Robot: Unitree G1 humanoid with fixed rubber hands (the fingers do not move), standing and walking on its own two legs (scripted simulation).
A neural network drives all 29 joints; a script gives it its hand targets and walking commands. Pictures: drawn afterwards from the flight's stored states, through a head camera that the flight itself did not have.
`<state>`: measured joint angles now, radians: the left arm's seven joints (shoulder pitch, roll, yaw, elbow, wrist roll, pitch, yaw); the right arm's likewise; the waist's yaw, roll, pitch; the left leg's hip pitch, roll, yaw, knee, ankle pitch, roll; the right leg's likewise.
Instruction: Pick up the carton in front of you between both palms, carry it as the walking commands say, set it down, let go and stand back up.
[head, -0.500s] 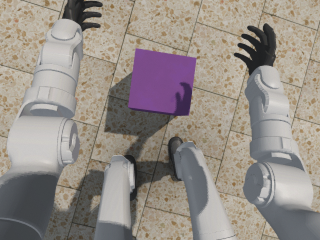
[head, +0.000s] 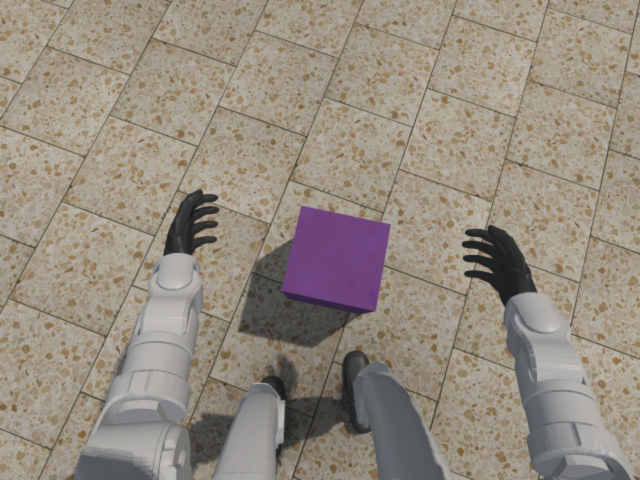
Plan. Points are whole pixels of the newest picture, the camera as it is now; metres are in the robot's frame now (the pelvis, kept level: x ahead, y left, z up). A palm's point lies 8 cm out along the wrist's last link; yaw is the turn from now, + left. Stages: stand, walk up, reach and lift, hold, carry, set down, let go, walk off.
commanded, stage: let go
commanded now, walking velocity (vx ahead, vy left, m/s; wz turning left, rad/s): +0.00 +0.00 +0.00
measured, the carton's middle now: (334, 265) +0.42 -0.07 -0.59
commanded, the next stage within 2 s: stand in 1.00 s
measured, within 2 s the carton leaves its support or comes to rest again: neither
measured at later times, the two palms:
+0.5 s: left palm (87, 356) +0.26 +0.23 -0.02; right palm (551, 378) +0.20 -0.23 -0.01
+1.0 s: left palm (73, 403) +0.22 +0.23 -0.01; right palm (563, 381) +0.20 -0.23 +0.00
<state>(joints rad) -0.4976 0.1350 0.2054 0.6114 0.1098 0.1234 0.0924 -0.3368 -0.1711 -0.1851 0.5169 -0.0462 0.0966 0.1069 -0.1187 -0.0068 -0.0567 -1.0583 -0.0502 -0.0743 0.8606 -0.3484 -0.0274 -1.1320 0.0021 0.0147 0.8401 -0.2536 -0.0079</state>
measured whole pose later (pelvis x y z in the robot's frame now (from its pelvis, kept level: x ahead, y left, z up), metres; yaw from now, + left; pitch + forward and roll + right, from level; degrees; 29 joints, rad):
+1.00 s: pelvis +0.05 +0.01 +0.06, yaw -3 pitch -4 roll +0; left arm 0.22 0.21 0.02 0.47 -0.01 0.10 -0.03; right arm 0.21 -0.23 -0.03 0.38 -0.02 0.23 0.02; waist -0.01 0.01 0.07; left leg -0.07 -0.01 -0.04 0.48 -0.34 0.00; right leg -0.16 0.03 0.06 0.49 -0.25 0.00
